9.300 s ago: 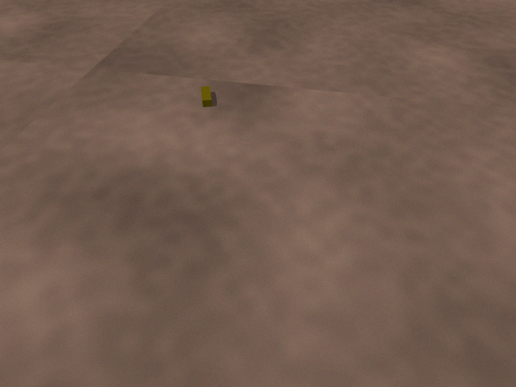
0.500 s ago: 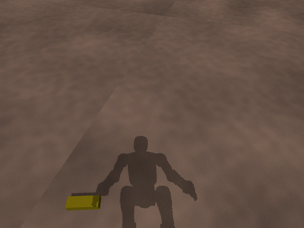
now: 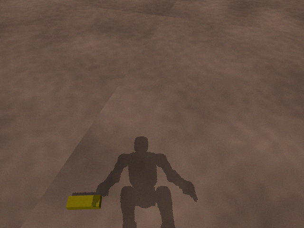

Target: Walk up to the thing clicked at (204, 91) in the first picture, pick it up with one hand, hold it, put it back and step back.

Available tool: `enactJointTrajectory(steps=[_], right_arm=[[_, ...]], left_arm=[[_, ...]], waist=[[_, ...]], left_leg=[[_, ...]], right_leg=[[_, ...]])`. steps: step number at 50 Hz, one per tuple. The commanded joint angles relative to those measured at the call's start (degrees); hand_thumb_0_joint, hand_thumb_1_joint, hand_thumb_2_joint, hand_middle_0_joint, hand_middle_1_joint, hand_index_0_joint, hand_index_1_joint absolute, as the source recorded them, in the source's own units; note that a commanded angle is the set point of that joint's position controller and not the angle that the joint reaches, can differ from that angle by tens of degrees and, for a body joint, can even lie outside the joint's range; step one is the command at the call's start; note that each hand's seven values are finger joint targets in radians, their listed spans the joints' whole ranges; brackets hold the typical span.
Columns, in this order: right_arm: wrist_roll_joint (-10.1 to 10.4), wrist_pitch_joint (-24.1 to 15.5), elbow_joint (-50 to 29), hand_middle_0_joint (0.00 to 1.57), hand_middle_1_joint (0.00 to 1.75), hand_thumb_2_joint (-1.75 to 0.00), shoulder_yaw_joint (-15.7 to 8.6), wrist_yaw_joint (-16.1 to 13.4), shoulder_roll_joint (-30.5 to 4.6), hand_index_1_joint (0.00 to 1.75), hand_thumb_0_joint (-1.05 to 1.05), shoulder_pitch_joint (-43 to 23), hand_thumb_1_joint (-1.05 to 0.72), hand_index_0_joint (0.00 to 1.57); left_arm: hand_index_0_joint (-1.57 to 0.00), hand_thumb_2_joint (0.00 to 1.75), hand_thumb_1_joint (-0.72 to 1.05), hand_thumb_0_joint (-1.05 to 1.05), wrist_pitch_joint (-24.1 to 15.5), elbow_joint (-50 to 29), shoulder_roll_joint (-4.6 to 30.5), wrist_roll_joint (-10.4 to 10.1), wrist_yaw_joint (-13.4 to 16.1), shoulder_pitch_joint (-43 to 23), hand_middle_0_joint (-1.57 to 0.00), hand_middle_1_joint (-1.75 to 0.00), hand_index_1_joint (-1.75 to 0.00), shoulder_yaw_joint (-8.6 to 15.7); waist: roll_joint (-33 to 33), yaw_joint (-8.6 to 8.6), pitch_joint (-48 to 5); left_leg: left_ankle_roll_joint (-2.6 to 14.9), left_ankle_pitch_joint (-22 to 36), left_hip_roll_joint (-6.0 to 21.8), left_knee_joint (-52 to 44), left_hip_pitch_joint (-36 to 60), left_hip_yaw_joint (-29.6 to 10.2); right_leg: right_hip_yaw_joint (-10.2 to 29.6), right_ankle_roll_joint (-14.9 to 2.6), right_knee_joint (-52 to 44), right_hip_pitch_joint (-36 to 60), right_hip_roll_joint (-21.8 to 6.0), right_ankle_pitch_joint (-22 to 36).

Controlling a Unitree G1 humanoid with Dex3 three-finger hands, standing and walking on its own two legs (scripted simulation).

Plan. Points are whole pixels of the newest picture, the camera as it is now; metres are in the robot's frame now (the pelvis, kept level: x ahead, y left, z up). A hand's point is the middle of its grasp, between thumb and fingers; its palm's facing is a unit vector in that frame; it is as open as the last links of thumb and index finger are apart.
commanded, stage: stand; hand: left
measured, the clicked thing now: (84, 202) +0.43 +0.43 -0.76
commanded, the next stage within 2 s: walk up in 0.38 s
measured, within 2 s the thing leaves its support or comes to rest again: neither
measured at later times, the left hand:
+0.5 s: hand out of the picture +0.05 +0.29 -0.16, palm faces +0.02 -0.90 -0.43, open 7.3 cm
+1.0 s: hand out of the picture +0.04 +0.45 -0.18, palm faces +0.06 -0.89 -0.45, open 7.3 cm
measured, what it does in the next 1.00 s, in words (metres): steps to the left: left foot, then right foot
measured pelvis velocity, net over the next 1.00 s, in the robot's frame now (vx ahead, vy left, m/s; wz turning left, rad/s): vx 0.02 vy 0.15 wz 0.08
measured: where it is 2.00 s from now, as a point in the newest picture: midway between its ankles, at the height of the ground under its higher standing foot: outside the picture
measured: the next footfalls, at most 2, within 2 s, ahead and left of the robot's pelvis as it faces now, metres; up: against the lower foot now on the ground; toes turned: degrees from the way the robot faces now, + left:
left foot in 0.72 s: +0.05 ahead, +0.29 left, +0.00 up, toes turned +3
right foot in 1.00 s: +0.06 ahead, +0.02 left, +0.00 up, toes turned +2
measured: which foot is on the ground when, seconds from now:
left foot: down 0.00-0.40, up 0.42-0.70, down 0.72-1.00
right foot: down 0.00-0.74, up 0.76-0.98, down 1.00-1.00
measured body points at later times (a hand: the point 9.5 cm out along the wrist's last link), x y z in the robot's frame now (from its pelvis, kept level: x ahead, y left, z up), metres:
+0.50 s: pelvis -0.01 +0.02 -0.01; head +0.02 +0.01 +0.44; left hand +0.05 +0.34 -0.13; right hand +0.08 -0.30 -0.14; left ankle -0.03 +0.14 -0.71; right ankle -0.03 -0.12 -0.75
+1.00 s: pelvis +0.02 +0.15 -0.03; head +0.05 +0.15 +0.41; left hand +0.03 +0.49 -0.15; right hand +0.13 -0.14 -0.16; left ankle +0.03 +0.28 -0.75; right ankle +0.04 +0.05 -0.75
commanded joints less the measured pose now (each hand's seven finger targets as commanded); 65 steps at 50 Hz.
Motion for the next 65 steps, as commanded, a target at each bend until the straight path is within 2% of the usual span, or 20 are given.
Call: enactJointTrajectory(steps=[1,18,19,21,23,31,35,36,37,38,41,48,49,51,52,53,56,57,59,65], right_arm=[[0.0,-1.3,-3.2,0.20,0.30,-0.90,-2.1,-0.9,-12.2,0.30,0.00,-2.0,-0.90,0.20],[0.0,-1.3,-3.0,0.20,0.30,-0.90,-2.1,-0.9,-12.4,0.30,0.00,-2.4,-0.90,0.20],[-3.9,1.7,-8.1,0.20,0.30,-0.90,-6.2,1.2,-18.8,0.30,0.00,-4.0,-0.90,0.20],[-4.4,4.0,-13.1,0.20,0.30,-0.90,-5.8,2.9,-13.3,0.30,0.00,-4.9,-0.90,0.20],[-3.9,5.6,-15.1,0.20,0.30,-0.90,-7.0,3.9,-13.8,0.30,0.00,-0.3,-0.90,0.20],[-4.0,5.8,-22.7,0.20,0.30,-0.90,-9.6,5.9,-13.8,0.30,0.00,-2.2,-0.90,0.20],[-2.8,5.0,-17.8,0.20,0.30,-0.90,-11.7,5.4,-15.3,0.30,0.00,12.4,-0.90,0.20],[-3.4,4.6,-16.7,0.20,0.30,-0.90,-13.0,4.8,-19.8,0.30,0.00,17.3,-0.90,0.20],[-2.8,3.9,-19.2,0.20,0.30,-0.90,-12.9,4.2,-25.3,0.30,0.00,15.4,-0.90,0.20],[-1.6,3.6,-20.2,0.20,0.30,-0.90,-13.0,3.9,-27.6,0.30,0.00,10.9,-0.90,0.20],[-1.4,3.1,-22.3,0.20,0.30,-0.90,-10.0,1.5,-19.0,0.30,0.00,4.3,-0.90,0.20],[0.0,0.8,-21.5,0.20,0.30,-0.90,-7.3,0.0,-16.8,0.30,0.00,2.8,-0.90,0.20],[0.6,0.7,-21.7,0.20,0.30,-0.90,-6.5,-0.2,-15.1,0.30,0.00,2.2,-0.90,0.20],[1.7,0.8,-21.4,0.20,0.30,-0.90,-5.6,-0.5,-11.6,0.30,0.00,3.7,-0.90,0.20],[1.5,1.0,-19.5,0.20,0.30,-0.90,-6.3,-1.3,-13.5,0.30,0.00,4.4,-0.90,0.20],[1.2,0.7,-18.5,0.20,0.30,-0.90,-6.3,-1.5,-13.4,0.30,0.00,5.8,-0.90,0.20],[1.3,-0.9,-16.0,0.20,0.30,-0.90,-6.1,-1.7,-13.1,0.30,0.00,9.3,-0.90,0.20],[0.4,-1.6,-16.1,0.20,0.30,-0.90,-6.6,-2.0,-15.6,0.30,0.00,9.8,-0.90,0.20],[0.6,-2.3,-16.9,0.20,0.30,-0.90,-7.0,-2.1,-19.2,0.30,0.00,6.3,-0.90,0.20],[-0.1,-2.4,-17.1,0.20,0.30,-0.90,-5.6,-2.6,-16.8,0.30,0.00,2.2,-0.90,0.20]], left_arm=[[-0.20,0.90,0.90,0.00,-1.4,-3.7,12.3,0.0,1.0,-2.3,-0.20,-0.30,-0.30,2.0],[-0.20,0.90,0.90,0.00,-1.3,-3.7,11.9,0.2,0.9,-1.7,-0.20,-0.30,-0.30,1.8],[-0.20,0.90,0.90,0.00,-2.4,-2.3,21.4,-0.2,3.5,9.3,-0.20,-0.30,-0.30,5.7],[-0.20,0.90,0.90,0.00,-2.8,-4.5,24.7,0.8,5.8,13.5,-0.20,-0.30,-0.30,7.8],[-0.20,0.90,0.90,0.00,-3.0,-9.4,22.9,0.8,6.6,5.4,-0.20,-0.30,-0.30,7.9],[-0.20,0.90,0.90,0.00,-3.7,-14.6,23.9,2.0,5.7,8.4,-0.20,-0.30,-0.30,8.5],[-0.20,0.90,0.90,0.00,-2.2,-17.2,21.7,1.5,4.8,4.1,-0.20,-0.30,-0.30,7.7],[-0.20,0.90,0.90,0.00,-1.6,-18.1,16.8,1.5,4.7,5.3,-0.20,-0.30,-0.30,6.2],[-0.20,0.90,0.90,0.00,-1.5,-20.1,13.6,0.5,4.9,5.0,-0.20,-0.30,-0.30,5.4],[-0.20,0.90,0.90,0.00,-1.4,-18.5,17.0,0.5,5.6,4.6,-0.20,-0.30,-0.30,5.4],[-0.20,0.90,0.90,0.00,-1.4,-13.8,16.9,-0.6,4.3,12.2,-0.20,-0.30,-0.30,5.7],[-0.20,0.90,0.90,0.00,-0.9,-13.5,14.5,1.0,2.0,11.7,-0.20,-0.30,-0.30,6.2],[-0.20,0.90,0.90,0.00,-1.1,-13.8,15.1,1.3,2.0,12.2,-0.20,-0.30,-0.30,6.5],[-0.20,0.90,0.90,0.00,-1.9,-16.6,21.2,2.0,1.7,6.6,-0.20,-0.30,-0.30,7.4],[-0.20,0.90,0.90,0.00,-1.8,-17.8,20.5,1.6,1.1,3.0,-0.20,-0.30,-0.30,6.4],[-0.20,0.90,0.90,0.00,-1.7,-18.2,18.2,1.4,0.9,2.0,-0.20,-0.30,-0.30,5.7],[-0.20,0.90,0.90,0.00,-1.0,-18.2,15.8,0.5,1.0,0.5,-0.20,-0.30,-0.30,4.9],[-0.20,0.90,0.90,0.00,-0.6,-18.8,14.3,0.1,0.9,1.3,-0.20,-0.30,-0.30,4.6],[-0.20,0.90,0.90,0.00,0.5,-17.6,14.3,0.1,1.0,3.5,-0.20,-0.30,-0.30,5.0],[-0.20,0.90,0.90,0.00,0.5,-16.2,12.0,-0.7,0.5,3.2,-0.20,-0.30,-0.30,4.7]], waist=[[-0.1,-0.54,-4.4],[0.9,-0.20,-4.3],[7.5,3.27,-0.6],[-0.8,5.44,-0.6],[-2.2,0.75,-1.5],[-8.5,1.89,-0.4],[-5.3,-5.81,-4.9],[8.5,-8.75,-6.2],[24.4,-7.88,-3.9],[20.1,-6.45,-3.1],[8.9,0.29,-1.5],[6.5,1.95,-0.8],[5.4,2.88,-1.8],[-8.9,0.32,-0.1],[-8.3,-0.57,-1.6],[-7.0,-1.62,-1.9],[-6.3,-3.20,-4.7],[-2.9,-2.61,-7.1],[4.5,-0.79,-6.3],[11.5,0.37,-4.0]], left_leg=[[0.68,10.8,8.5,-1.2,1.5,-6.7],[0.66,10.0,8.3,-1.4,1.2,-7.1],[1.69,7.8,3.9,9.6,-9.9,-3.6],[0.11,-19.6,1.7,31.0,-23.8,-8.1],[0.06,-19.9,3.5,45.8,-25.3,-16.1],[-1.40,-16.1,6.1,31.4,-22.4,-10.0],[1.05,-3.0,0.5,17.8,-0.6,-1.3],[3.92,-6.2,3.4,11.6,4.5,-8.6],[10.06,-9.3,15.2,-0.8,-1.9,-35.0],[16.62,-18.6,19.8,-3.5,-10.7,-42.3],[12.21,-14.5,12.8,6.7,-10.5,-23.6],[10.67,6.1,14.8,13.9,-19.8,-19.8],[8.30,5.5,13.4,16.5,-20.3,-18.4],[1.44,-9.0,-0.1,29.2,-21.2,-7.5],[1.17,-24.2,-0.7,34.0,-13.0,-5.9],[1.64,-24.3,-0.3,33.4,-10.3,-7.3],[2.70,3.0,3.2,16.5,-4.5,-8.7],[5.66,12.3,9.2,12.4,-1.1,-17.7],[14.79,25.3,19.8,12.6,-1.7,-27.9],[9.70,32.3,13.4,14.9,-2.3,-16.5]], right_leg=[[6.4,-1.44,-2.4,-0.4,-8.2,11.1],[6.2,-1.38,-2.8,-0.7,-8.2,9.8],[9.2,-4.10,1.4,5.5,-11.8,15.4],[21.1,-14.44,0.0,8.7,-25.7,21.7],[17.6,-17.26,1.0,2.4,-26.5,17.3],[5.3,-13.57,9.9,-2.4,-19.6,18.0],[-2.3,-7.37,25.9,-17.0,-11.7,4.1],[-5.5,-4.54,40.9,-23.8,-6.5,-8.9],[-2.4,-2.31,48.6,-32.7,4.4,-32.1],[5.2,-3.38,54.0,-27.7,0.6,-30.4],[7.7,-3.09,50.1,-26.5,-2.6,-20.2],[2.9,-3.03,19.9,-5.6,1.1,-9.2],[4.8,-4.10,15.3,-3.1,0.4,-5.6],[27.9,-10.90,3.5,-8.1,-14.0,0.1],[29.1,-17.20,6.3,-14.6,-18.7,7.0],[26.0,-16.98,8.6,-16.4,-17.9,12.2],[12.1,-7.95,19.0,-13.1,-8.5,24.0],[9.0,-4.71,25.8,-15.1,-4.0,20.3],[6.2,-1.98,31.1,-17.4,0.6,-13.7],[5.1,-3.02,26.0,-16.4,0.2,-15.1]])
